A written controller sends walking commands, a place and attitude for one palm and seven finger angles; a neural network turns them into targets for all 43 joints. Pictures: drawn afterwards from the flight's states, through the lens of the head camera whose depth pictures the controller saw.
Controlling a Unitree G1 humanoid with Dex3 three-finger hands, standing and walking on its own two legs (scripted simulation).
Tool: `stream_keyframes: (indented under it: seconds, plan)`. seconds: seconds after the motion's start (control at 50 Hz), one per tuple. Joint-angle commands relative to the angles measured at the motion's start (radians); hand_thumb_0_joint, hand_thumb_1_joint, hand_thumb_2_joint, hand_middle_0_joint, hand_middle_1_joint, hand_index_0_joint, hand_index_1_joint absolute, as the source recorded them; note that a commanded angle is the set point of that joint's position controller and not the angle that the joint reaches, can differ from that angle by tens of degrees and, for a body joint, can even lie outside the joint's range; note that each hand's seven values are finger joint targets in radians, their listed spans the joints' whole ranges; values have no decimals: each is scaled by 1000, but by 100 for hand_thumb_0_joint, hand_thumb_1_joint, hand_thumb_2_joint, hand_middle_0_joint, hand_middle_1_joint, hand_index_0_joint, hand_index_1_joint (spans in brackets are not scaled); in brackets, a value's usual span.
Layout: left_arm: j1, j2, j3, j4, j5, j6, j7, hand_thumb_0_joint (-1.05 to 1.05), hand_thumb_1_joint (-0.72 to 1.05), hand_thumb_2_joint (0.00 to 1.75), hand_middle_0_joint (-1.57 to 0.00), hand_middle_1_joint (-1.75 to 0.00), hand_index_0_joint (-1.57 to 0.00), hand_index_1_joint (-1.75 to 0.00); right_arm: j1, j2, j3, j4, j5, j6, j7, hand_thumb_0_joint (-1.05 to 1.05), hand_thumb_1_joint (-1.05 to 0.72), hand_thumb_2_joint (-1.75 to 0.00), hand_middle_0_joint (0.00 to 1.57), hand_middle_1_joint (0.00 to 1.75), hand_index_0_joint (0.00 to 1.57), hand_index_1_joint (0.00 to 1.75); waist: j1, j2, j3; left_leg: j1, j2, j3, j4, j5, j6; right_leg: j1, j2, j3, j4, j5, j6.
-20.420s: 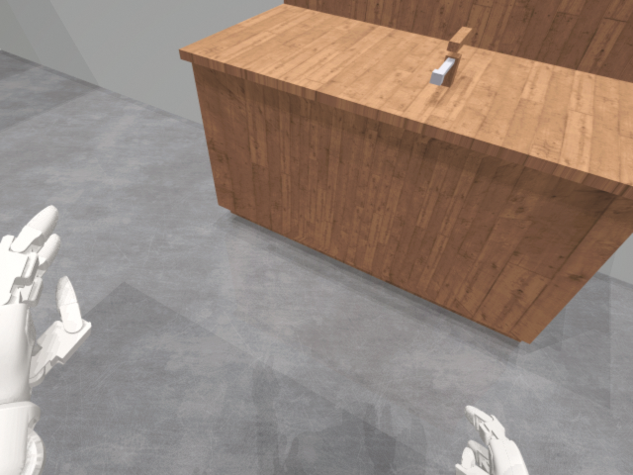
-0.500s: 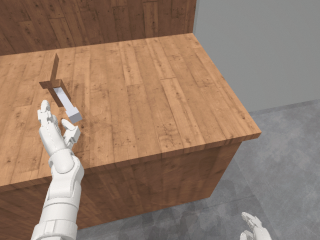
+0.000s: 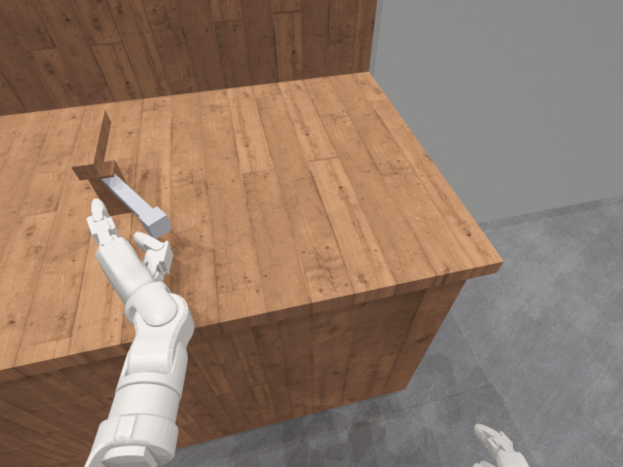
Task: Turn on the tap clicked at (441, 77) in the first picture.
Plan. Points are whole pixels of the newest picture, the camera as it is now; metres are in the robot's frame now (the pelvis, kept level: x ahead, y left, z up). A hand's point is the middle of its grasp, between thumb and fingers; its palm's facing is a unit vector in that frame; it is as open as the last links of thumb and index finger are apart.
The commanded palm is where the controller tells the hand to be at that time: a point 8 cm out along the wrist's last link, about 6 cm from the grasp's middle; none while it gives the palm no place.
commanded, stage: push the lever round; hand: left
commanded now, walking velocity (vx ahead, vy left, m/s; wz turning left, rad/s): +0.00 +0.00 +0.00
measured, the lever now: (155, 222) +0.41 +0.24 +0.09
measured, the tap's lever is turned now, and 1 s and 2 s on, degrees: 33 59 81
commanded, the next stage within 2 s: lift the hand up off the lever in 1.46 s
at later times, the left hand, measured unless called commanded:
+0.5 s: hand (195, 229) +0.41 +0.19 +0.08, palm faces +0.76 -0.64 -0.10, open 7.6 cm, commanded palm +0.36 +0.20 +0.08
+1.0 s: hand (208, 216) +0.44 +0.18 +0.07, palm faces +0.81 -0.57 -0.13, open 7.7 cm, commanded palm +0.39 +0.19 +0.08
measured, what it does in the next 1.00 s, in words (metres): stands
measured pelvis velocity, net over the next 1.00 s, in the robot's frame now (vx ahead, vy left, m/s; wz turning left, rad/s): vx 0.00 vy -0.01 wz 0.00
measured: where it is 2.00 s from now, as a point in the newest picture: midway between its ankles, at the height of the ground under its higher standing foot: outside the picture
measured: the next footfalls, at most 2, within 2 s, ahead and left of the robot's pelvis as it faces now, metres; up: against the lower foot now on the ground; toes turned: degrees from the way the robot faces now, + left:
none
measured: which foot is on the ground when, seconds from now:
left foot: down 0.00-1.00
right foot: down 0.00-1.00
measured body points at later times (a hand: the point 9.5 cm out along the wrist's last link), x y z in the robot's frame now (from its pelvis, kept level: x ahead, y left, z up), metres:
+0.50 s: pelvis +0.00 +0.00 +0.00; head +0.03 -0.01 +0.45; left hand +0.36 +0.22 +0.09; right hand +0.14 -0.24 -0.13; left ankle -0.02 +0.13 -0.72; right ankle +0.04 -0.10 -0.72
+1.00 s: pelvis +0.00 -0.01 -0.01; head +0.04 -0.02 +0.44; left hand +0.39 +0.20 +0.08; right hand +0.09 -0.26 -0.14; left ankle -0.02 +0.13 -0.72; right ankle +0.04 -0.10 -0.72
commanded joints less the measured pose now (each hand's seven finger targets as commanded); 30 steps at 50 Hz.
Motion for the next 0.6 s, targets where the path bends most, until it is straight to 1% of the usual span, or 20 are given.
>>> stream_keyframes:
  seconds: [0.0,0.04,0.06,0.08,0.12,0.14,0.16,0.22,0.24,0.26,0.32,0.36,0.38,0.42,0.46,0.48,0.5,0.54,0.56,0.58]
  plan:
    - [-437,85,-51,-200,42,-57,33,0,90,90,-15,-15,-15,-15,-90,-110,-32,-125,-3,-45,-8,0,-90,-90,20,30,20,30,-26,-28,-232,-12,-8,36,-103,193,11,214,-21,35,-94,75,8]
    - [-448,61,-65,-184,50,-55,51,0,90,90,-15,-15,-15,-15,-89,-108,-33,-119,-9,-46,-4,0,-90,-90,20,30,20,30,-24,-32,-243,-10,-8,33,-102,199,7,211,-20,29,-89,76,6]
    - [-455,91,-32,-180,60,-54,64,0,90,90,-15,-15,-15,-15,-91,-111,-36,-113,-11,-44,-5,0,-90,-90,20,30,20,30,-15,-11,-255,-7,-7,29,-104,212,0,213,-19,27,-80,80,2]
    - [-475,44,-75,-187,62,-55,70,0,90,90,-15,-15,-15,-15,-88,-105,-36,-116,-14,-44,0,0,-90,-90,20,30,20,30,-25,-19,-274,6,-6,30,-98,232,-1,212,-20,24,-73,99,4]
    - [-497,38,-72,-162,68,-51,89,0,90,90,-15,-15,-15,-15,-85,-101,-35,-109,-20,-42,5,0,-90,-90,20,30,20,30,-24,-16,-287,1,-6,33,-90,241,-6,210,-20,22,-68,106,3]
    - [-501,38,-68,-150,72,-48,98,0,90,90,-15,-15,-15,-15,-80,-101,-38,-104,-23,-40,7,0,-90,-90,20,30,20,30,-25,-30,-290,-2,-5,34,-84,263,-8,217,-20,21,-65,129,3]
    - [-481,66,-26,-133,76,-43,109,0,90,90,-15,-15,-15,-15,-80,-106,-42,-99,-26,-37,7,0,-90,-90,20,30,20,30,-13,-29,-294,-4,-4,32,-85,271,-11,218,-17,18,-62,129,2]
    - [-529,11,-71,-128,82,-36,130,0,90,90,-15,-15,-15,-15,-76,-97,-42,-102,-32,-30,19,0,-90,-90,20,30,20,30,-26,-39,-313,2,-2,38,-71,317,-17,219,-19,15,-49,178,2]
    - [-515,19,-53,-112,83,-31,138,0,90,90,-15,-15,-15,-15,-73,-97,-44,-100,-34,-28,21,0,-90,-90,20,30,20,30,-18,-45,-322,-7,-3,42,-68,315,-14,227,-20,18,-49,181,3]
    - [-502,63,-2,-100,87,-26,149,0,90,90,-15,-15,-15,-15,-71,-102,-47,-96,-36,-23,19,0,-90,-90,20,30,20,30,-8,-44,-325,-14,-4,42,-69,323,-14,240,-19,20,-49,193,2]
    - [-542,23,-37,-83,92,-16,160,0,90,90,-15,-15,-15,-15,-70,-94,-44,-99,-38,-13,26,0,-90,-90,20,30,20,30,-23,-70,-317,-31,-4,49,-67,311,-10,238,-23,21,-52,194,6]
    - [-545,52,0,-67,103,-10,177,0,90,90,-15,-15,-15,-15,-72,-96,-47,-91,-40,-10,27,0,-90,-90,20,30,20,30,-11,-35,-302,-39,-4,46,-71,300,-12,230,-20,21,-54,175,2]
    - [-578,17,-38,-65,105,-9,179,0,90,90,-15,-15,-15,-15,-71,-93,-45,-93,-39,-7,30,0,-90,-90,20,30,20,30,-29,-46,-301,-33,-3,47,-67,303,-10,221,-22,20,-51,178,3]
    - [-617,-1,-53,-27,110,-6,190,0,90,90,-15,-15,-15,-15,-72,-90,-45,-85,-41,-8,34,0,-90,-90,20,30,20,30,-38,-42,-276,-46,-2,47,-65,253,-6,189,-21,20,-61,120,4]
    - [-638,37,-8,7,117,-6,207,0,90,90,-15,-15,-15,-15,-72,-96,-49,-74,-43,-8,32,0,-90,-90,20,30,20,30,-35,-52,-272,-59,-3,43,-67,212,-2,180,-19,23,-70,76,6]
    - [-674,2,-44,6,114,-9,211,0,90,90,-15,-15,-15,-15,-68,-93,-45,-79,-43,-8,35,0,-90,-90,20,30,20,30,-47,-63,-283,-59,-6,44,-67,202,1,180,-21,24,-69,69,8]
    - [-689,29,-15,16,117,-13,222,0,90,90,-15,-15,-15,-15,-64,-93,-49,-75,-45,-8,36,0,-90,-90,20,30,20,30,-45,-63,-301,-61,-6,48,-62,202,3,188,-22,26,-70,72,8]
    - [-714,4,-32,41,120,-14,233,0,90,90,-15,-15,-15,-15,-61,-90,-49,-69,-48,-8,40,0,-90,-90,20,30,20,30,-50,-55,-318,-65,-8,51,-53,196,4,186,-23,30,-67,71,9]
    - [-709,38,8,59,127,-12,244,0,90,90,-15,-15,-15,-15,-55,-95,-52,-59,-50,-7,40,0,-90,-90,20,30,20,30,-37,-28,-318,-70,-10,46,-57,204,-1,184,-19,27,-60,77,5]
    - [-726,19,-8,58,129,-15,248,0,90,90,-15,-15,-15,-15,-47,-91,-51,-61,-53,-6,45,0,-90,-90,20,30,20,30,-48,-31,-334,-61,-7,51,-49,231,0,188,-21,24,-53,106,7]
